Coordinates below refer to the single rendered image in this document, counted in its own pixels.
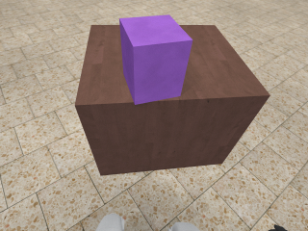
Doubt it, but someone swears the carton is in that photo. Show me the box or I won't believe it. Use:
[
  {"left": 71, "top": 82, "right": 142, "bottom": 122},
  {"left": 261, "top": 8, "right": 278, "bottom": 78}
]
[{"left": 119, "top": 14, "right": 193, "bottom": 105}]

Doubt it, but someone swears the pedestal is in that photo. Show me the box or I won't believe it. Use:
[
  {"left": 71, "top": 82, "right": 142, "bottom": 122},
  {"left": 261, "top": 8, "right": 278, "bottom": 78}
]
[{"left": 74, "top": 25, "right": 270, "bottom": 176}]

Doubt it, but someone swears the robot thigh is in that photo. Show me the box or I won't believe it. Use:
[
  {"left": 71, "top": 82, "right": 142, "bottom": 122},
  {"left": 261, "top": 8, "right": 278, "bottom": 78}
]
[
  {"left": 95, "top": 214, "right": 125, "bottom": 231},
  {"left": 167, "top": 221, "right": 200, "bottom": 231}
]

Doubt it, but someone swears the right robot thigh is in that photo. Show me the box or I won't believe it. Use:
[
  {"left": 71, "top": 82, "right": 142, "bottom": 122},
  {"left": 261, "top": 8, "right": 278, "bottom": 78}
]
[{"left": 167, "top": 221, "right": 200, "bottom": 231}]

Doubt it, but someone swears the left robot thigh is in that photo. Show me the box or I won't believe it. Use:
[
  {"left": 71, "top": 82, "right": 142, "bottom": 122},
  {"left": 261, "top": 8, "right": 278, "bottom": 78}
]
[{"left": 95, "top": 214, "right": 125, "bottom": 231}]

